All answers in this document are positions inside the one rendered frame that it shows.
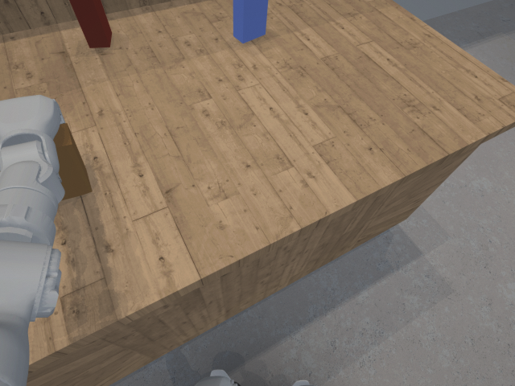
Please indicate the sponge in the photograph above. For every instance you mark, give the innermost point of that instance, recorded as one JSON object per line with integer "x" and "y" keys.
{"x": 73, "y": 173}

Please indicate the robot left forearm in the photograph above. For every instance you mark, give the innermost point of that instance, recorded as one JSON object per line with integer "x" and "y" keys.
{"x": 30, "y": 189}

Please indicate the left robot hand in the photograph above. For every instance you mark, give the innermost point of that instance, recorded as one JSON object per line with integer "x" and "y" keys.
{"x": 31, "y": 112}

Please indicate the table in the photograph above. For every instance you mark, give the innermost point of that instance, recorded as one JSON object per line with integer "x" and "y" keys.
{"x": 221, "y": 171}

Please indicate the robot left upper arm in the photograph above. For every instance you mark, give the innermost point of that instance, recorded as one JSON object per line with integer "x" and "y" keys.
{"x": 29, "y": 289}

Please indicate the left robot shin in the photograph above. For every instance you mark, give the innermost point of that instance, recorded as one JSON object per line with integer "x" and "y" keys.
{"x": 219, "y": 373}

